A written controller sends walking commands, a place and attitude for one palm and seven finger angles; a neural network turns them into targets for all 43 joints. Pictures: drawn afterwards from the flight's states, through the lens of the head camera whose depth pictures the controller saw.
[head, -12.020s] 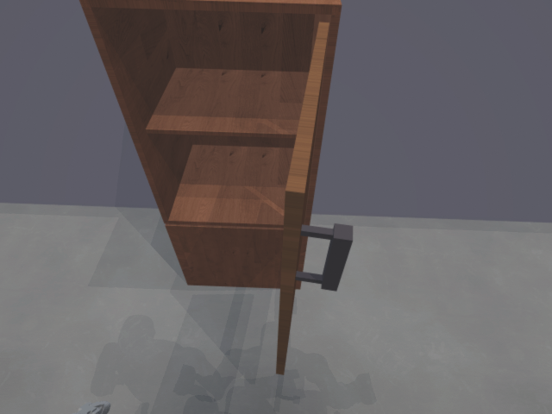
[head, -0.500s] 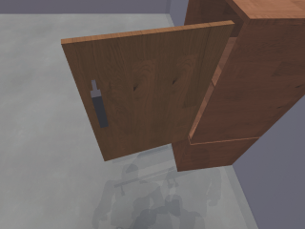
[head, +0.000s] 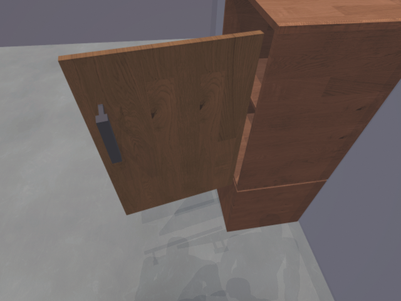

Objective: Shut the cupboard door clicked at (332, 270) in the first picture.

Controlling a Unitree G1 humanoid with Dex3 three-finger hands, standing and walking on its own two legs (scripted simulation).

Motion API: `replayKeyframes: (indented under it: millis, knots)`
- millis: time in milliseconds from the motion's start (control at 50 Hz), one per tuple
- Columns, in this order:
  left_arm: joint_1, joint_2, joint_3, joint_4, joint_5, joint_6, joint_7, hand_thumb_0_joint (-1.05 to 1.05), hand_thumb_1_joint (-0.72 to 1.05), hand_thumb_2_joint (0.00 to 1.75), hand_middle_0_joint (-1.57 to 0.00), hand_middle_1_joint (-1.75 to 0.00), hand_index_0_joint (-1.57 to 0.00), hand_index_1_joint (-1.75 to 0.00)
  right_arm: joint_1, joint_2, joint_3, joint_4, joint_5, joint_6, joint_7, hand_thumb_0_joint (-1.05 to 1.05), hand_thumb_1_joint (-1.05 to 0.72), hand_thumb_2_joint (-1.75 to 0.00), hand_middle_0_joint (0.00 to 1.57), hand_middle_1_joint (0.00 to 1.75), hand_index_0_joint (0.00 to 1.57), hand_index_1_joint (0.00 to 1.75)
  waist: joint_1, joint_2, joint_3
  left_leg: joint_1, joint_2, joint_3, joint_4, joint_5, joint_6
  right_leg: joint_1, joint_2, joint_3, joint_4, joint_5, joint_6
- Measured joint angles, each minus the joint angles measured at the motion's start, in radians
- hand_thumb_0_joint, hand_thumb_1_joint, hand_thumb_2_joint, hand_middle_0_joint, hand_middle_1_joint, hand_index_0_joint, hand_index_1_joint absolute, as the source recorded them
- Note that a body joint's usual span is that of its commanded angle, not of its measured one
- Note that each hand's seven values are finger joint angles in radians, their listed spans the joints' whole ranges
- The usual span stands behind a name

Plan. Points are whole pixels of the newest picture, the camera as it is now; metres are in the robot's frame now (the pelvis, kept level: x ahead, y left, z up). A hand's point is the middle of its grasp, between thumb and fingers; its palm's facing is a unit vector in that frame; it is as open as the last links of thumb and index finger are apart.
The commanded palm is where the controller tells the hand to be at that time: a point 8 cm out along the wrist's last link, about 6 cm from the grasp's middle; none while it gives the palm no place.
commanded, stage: come to a stop and stand still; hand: left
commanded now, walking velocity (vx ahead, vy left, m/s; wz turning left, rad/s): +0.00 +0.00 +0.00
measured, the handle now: (108, 134) +0.44 +0.23 +0.08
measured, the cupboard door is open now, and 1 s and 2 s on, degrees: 100 100 100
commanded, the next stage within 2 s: look again from close up in 0.06 s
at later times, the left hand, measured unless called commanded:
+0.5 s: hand out of the picture +0.01 +0.22 -0.19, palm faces +0.03 -0.99 -0.15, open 7.4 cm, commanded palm none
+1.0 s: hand out of the picture -0.09 +0.24 -0.18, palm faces +0.14 -0.97 -0.18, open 7.4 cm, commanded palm none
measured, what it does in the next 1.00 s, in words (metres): shifts its weight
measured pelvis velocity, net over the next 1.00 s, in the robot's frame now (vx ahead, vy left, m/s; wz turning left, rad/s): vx -0.02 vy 0.07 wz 0.12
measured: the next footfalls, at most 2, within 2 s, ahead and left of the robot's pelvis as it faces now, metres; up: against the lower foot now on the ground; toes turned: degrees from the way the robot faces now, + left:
right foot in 1.50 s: +0.11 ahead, -0.09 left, +0.00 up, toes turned +10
left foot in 1.72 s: +0.06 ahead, +0.09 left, +0.00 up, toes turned +24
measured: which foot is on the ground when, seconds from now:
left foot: down 0.00-1.00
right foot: down 0.00-1.00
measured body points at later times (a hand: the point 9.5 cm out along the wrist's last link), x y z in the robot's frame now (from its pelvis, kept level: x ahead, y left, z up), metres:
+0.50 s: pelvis +0.00 +0.06 -0.01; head -0.01 +0.09 +0.44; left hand +0.01 +0.28 -0.18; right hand +0.05 -0.18 -0.14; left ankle +0.06 +0.16 -0.74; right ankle -0.04 -0.10 -0.74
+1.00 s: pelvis -0.02 +0.07 +0.00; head -0.01 +0.10 +0.45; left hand -0.10 +0.30 -0.16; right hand +0.04 -0.17 -0.14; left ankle +0.06 +0.16 -0.74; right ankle -0.04 -0.09 -0.73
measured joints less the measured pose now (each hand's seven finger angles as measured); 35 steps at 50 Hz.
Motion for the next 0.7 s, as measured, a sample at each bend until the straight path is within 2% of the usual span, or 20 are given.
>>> replayKeyframes:
  millis: [160, 220, 260, 300, 420, 500, 600, 700]
  knots:
    - [0.018, -0.017, 0.002, 0.017, -0.001, -0.003, 0.001, 0.00, 0.91, 0.89, -0.20, -0.29, -0.20, -0.30, -0.005, 0.037, 0.006, 0.004, 0.004, -0.016, -0.007, 0.00, -0.91, -0.90, 0.20, 0.30, 0.20, 0.30, 0.008, -0.010, 0.016, -0.008, -0.009, 0.006, 0.000, -0.011, 0.007, -0.003, -0.010, 0.004, -0.011, -0.003, 0.009]
    - [0.035, -0.034, -0.009, 0.005, 0.010, -0.037, 0.021, 0.00, 0.91, 0.89, -0.20, -0.30, -0.20, -0.30, -0.028, 0.021, 0.012, -0.039, 0.004, -0.021, 0.000, 0.00, -0.91, -0.90, 0.20, 0.30, 0.20, 0.30, 0.014, 0.018, 0.025, -0.041, 0.005, 0.012, 0.068, -0.042, 0.031, -0.010, 0.002, 0.014, -0.013, 0.007, 0.020]
    - [0.052, -0.035, -0.015, -0.008, 0.009, -0.051, 0.027, 0.00, 0.91, 0.89, -0.20, -0.30, -0.20, -0.30, -0.041, 0.009, 0.013, -0.071, -0.004, -0.033, -0.005, 0.01, -0.92, -0.90, 0.20, 0.30, 0.20, 0.30, 0.000, 0.018, 0.023, -0.037, -0.005, 0.018, 0.078, -0.059, 0.040, -0.019, -0.010, 0.018, 0.022, -0.002, 0.028]
    - [0.063, -0.027, -0.016, -0.021, 0.009, -0.051, 0.031, 0.00, 0.91, 0.89, -0.20, -0.30, -0.20, -0.30, -0.040, -0.006, 0.009, -0.089, -0.001, -0.039, -0.006, 0.02, -0.93, -0.90, 0.20, 0.30, 0.20, 0.30, -0.003, 0.006, 0.006, -0.030, -0.022, 0.023, 0.092, -0.069, 0.040, -0.017, -0.029, 0.019, 0.051, -0.021, 0.038]
    - [0.051, 0.014, -0.013, -0.068, 0.018, -0.026, 0.027, 0.00, 0.91, 0.89, -0.20, -0.29, -0.20, -0.30, -0.069, -0.027, 0.007, -0.131, 0.004, -0.035, 0.004, 0.02, -0.93, -0.90, 0.20, 0.30, 0.20, 0.30, 0.015, -0.028, -0.033, -0.037, -0.045, 0.035, 0.135, -0.089, 0.070, -0.007, -0.055, 0.027, 0.061, -0.038, 0.068]
    - [0.037, 0.043, -0.013, -0.099, 0.021, -0.017, 0.021, 0.00, 0.91, 0.89, -0.20, -0.29, -0.20, -0.30, -0.091, -0.024, 0.011, -0.165, 0.000, -0.028, 0.014, 0.01, -0.92, -0.90, 0.20, 0.30, 0.20, 0.30, 0.023, -0.047, -0.040, -0.056, -0.059, 0.038, 0.120, -0.068, 0.088, -0.028, -0.067, 0.028, 0.051, -0.020, 0.066]
    - [0.042, 0.073, -0.010, -0.120, 0.024, -0.009, 0.013, 0.00, 0.91, 0.89, -0.20, -0.29, -0.20, -0.30, -0.102, -0.019, 0.016, -0.190, -0.001, -0.021, 0.022, 0.00, -0.92, -0.90, 0.20, 0.30, 0.20, 0.30, 0.024, -0.059, -0.039, -0.073, -0.085, 0.038, 0.072, -0.026, 0.107, -0.055, -0.075, 0.047, 0.035, -0.004, 0.043]
    - [0.079, 0.088, -0.011, -0.112, 0.023, -0.013, 0.009, 0.00, 0.91, 0.89, -0.20, -0.29, -0.20, -0.30, -0.103, -0.026, 0.017, -0.181, 0.001, -0.015, 0.026, 0.00, -0.92, -0.90, 0.20, 0.30, 0.20, 0.30, 0.036, -0.053, -0.042, -0.070, -0.102, 0.039, 0.029, 0.004, 0.118, -0.058, -0.085, 0.056, 0.006, 0.017, 0.045]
